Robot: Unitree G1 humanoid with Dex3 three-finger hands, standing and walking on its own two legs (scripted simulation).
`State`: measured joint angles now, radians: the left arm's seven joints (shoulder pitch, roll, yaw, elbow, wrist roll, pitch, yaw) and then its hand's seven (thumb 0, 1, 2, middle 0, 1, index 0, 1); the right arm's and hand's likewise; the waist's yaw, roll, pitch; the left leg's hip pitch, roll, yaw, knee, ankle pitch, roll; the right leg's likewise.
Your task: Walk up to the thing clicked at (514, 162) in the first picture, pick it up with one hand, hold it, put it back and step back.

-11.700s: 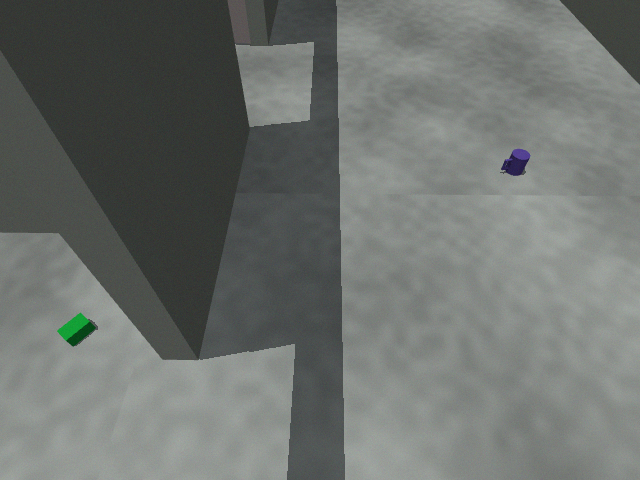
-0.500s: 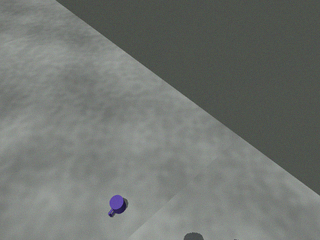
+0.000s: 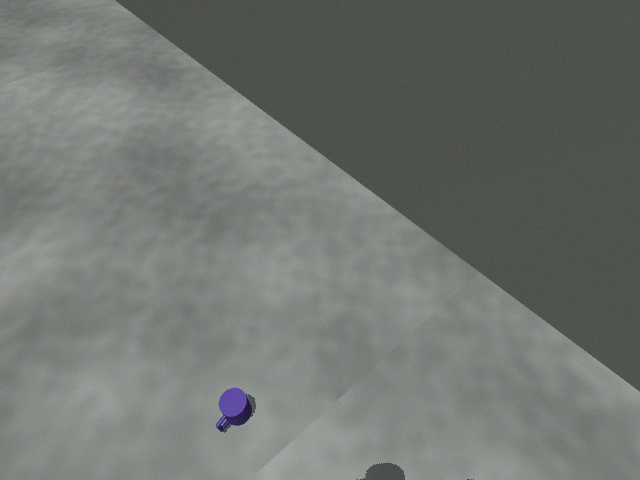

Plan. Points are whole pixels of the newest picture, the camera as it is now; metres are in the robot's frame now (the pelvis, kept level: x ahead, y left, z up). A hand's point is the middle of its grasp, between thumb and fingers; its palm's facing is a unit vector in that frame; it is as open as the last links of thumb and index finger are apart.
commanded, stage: stand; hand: left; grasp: from above
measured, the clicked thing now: (231, 411) +0.39 +0.29 -0.74
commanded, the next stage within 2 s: rise first in 0.68 s
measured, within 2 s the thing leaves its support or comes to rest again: neither
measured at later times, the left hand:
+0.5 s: hand out of the picture +0.08 +0.25 -0.16, palm faces -0.04 -0.94 -0.35, open 7.4 cm
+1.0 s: hand out of the picture +0.14 +0.25 -0.17, palm faces -0.03 -0.94 -0.33, open 8.7 cm
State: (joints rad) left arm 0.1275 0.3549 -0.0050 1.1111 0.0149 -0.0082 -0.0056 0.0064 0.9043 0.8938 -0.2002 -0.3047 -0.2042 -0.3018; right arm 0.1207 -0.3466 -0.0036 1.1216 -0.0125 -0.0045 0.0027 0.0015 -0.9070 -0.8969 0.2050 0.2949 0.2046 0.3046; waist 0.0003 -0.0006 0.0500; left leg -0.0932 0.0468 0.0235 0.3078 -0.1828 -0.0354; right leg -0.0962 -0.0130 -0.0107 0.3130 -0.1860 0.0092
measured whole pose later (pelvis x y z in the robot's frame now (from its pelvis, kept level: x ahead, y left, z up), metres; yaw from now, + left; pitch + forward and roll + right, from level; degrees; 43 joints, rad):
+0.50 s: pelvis +0.01 +0.00 +0.00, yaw +0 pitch -2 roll +0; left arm 0.12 0.35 -0.01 1.11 0.02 -0.01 0.00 0.01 0.90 0.89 -0.20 -0.30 -0.20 -0.30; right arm 0.12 -0.35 0.00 1.12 -0.01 -0.01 0.00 0.00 -0.91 -0.90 0.21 0.29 0.20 0.30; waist 0.00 0.00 0.05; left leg -0.09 0.05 0.02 0.31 -0.19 -0.03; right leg -0.09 -0.01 -0.01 0.31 -0.19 0.01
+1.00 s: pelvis -0.02 +0.00 -0.02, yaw +1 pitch +6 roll +0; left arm -0.05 0.34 0.13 1.05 0.11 -0.03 -0.04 0.01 0.55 0.92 -0.16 -0.65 -0.17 -0.64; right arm 0.20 -0.27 -0.02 0.83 0.02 -0.04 -0.03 0.00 -0.94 -0.91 0.20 0.29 0.20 0.30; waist -0.02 -0.01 0.03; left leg -0.40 0.04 0.00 0.57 -0.27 -0.03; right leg -0.39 -0.02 -0.02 0.56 -0.27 0.01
